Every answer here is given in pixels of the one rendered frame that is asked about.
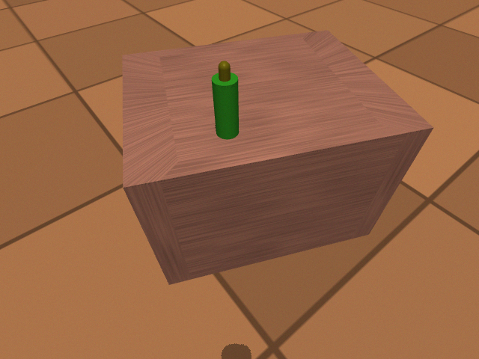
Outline bottle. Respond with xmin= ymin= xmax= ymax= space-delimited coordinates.
xmin=212 ymin=61 xmax=239 ymax=139

